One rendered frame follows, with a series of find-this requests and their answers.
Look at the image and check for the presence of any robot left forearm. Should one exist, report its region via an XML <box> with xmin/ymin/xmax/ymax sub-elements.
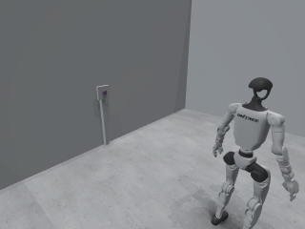
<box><xmin>215</xmin><ymin>124</ymin><xmax>226</xmax><ymax>146</ymax></box>

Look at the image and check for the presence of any left robot hand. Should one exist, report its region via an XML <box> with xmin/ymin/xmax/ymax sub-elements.
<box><xmin>213</xmin><ymin>144</ymin><xmax>224</xmax><ymax>157</ymax></box>

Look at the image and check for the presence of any left robot upper arm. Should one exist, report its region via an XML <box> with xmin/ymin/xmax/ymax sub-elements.
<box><xmin>218</xmin><ymin>103</ymin><xmax>242</xmax><ymax>133</ymax></box>

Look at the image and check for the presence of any robot right forearm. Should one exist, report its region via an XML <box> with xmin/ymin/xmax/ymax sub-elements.
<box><xmin>275</xmin><ymin>145</ymin><xmax>295</xmax><ymax>182</ymax></box>

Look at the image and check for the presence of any robot right thigh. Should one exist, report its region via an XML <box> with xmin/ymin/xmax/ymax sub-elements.
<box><xmin>246</xmin><ymin>163</ymin><xmax>271</xmax><ymax>211</ymax></box>

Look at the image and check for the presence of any right robot shin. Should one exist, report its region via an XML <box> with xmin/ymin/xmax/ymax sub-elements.
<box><xmin>243</xmin><ymin>202</ymin><xmax>262</xmax><ymax>229</ymax></box>

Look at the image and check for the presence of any right robot hand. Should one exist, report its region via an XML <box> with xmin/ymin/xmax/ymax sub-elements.
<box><xmin>281</xmin><ymin>179</ymin><xmax>299</xmax><ymax>201</ymax></box>

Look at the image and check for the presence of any right robot upper arm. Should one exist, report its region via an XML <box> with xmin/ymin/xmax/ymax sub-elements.
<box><xmin>267</xmin><ymin>112</ymin><xmax>286</xmax><ymax>156</ymax></box>

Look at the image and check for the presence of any panel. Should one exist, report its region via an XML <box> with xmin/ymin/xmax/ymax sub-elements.
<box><xmin>96</xmin><ymin>85</ymin><xmax>110</xmax><ymax>145</ymax></box>

